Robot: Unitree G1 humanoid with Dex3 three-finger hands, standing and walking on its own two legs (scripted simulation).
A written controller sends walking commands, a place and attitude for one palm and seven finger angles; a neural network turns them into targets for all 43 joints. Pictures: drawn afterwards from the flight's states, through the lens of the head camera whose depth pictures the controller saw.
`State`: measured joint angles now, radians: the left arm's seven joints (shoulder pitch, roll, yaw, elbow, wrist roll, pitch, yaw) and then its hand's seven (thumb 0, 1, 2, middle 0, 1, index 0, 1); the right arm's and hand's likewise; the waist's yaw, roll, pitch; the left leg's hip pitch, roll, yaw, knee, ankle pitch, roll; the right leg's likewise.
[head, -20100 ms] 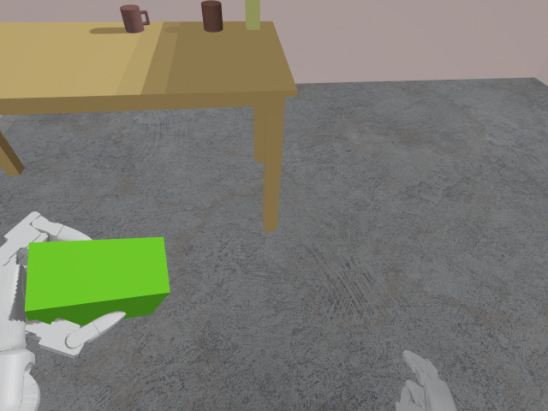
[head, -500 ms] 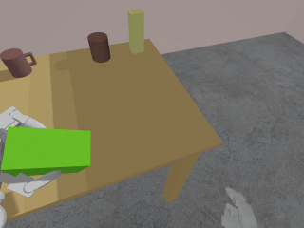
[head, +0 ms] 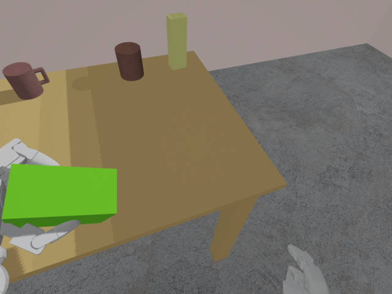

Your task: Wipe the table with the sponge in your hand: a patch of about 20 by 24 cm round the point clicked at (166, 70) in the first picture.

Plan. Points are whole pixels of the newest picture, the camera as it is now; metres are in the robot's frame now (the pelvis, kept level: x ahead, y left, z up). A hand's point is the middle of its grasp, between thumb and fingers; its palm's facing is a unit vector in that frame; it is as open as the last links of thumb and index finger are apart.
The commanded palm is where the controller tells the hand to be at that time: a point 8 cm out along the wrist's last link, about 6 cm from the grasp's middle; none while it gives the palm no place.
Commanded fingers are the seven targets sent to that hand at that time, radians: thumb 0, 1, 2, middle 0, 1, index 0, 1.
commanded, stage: shuffle to correct the standing spot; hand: left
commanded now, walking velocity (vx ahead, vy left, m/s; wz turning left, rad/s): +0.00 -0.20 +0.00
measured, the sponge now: (79, 198) +0.23 +0.20 +0.14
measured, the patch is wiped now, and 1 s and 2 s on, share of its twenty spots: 0.00 0.00 0.00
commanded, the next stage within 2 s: none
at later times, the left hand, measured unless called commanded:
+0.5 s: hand (51, 193) +0.22 +0.23 +0.17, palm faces +0.30 -0.86 -0.41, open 10.6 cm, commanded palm +0.17 +0.27 +0.18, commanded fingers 0.00 0.10 1.30 -1.20 -1.60 -1.20 -1.60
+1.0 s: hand (52, 191) +0.23 +0.23 +0.16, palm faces +0.30 -0.86 -0.42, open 10.6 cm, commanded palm +0.17 +0.27 +0.18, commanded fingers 0.00 0.10 1.30 -1.20 -1.60 -1.20 -1.60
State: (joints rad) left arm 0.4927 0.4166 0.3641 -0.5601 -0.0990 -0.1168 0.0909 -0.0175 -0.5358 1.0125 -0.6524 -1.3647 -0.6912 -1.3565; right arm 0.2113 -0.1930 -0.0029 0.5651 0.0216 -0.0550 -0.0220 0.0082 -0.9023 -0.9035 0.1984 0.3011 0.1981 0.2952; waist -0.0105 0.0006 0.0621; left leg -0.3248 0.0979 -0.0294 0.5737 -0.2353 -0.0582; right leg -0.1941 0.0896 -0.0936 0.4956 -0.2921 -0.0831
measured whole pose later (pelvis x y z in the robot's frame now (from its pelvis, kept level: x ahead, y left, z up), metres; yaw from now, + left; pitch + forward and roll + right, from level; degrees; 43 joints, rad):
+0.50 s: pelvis +0.01 -0.01 +0.00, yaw +0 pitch -1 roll -1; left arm 0.50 0.41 0.36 -0.56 -0.10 -0.11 0.09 -0.02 -0.54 1.01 -0.65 -1.36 -0.69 -1.36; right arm 0.21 -0.20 -0.01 0.57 0.03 -0.04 -0.02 0.01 -0.90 -0.90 0.20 0.30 0.20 0.30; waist -0.01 0.01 0.05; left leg -0.32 0.10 -0.04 0.59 -0.25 -0.06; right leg -0.19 0.09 -0.10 0.52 -0.32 -0.10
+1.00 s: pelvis +0.01 -0.01 +0.00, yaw +0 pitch +0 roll -1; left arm 0.50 0.42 0.37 -0.57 -0.10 -0.11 0.10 -0.02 -0.54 1.01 -0.65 -1.36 -0.69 -1.35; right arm 0.21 -0.20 0.00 0.56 0.02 -0.04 -0.02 0.01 -0.90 -0.90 0.20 0.30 0.20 0.30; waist -0.02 0.01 0.06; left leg -0.33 0.10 -0.03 0.59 -0.26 -0.06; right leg -0.21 0.09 -0.10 0.52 -0.32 -0.09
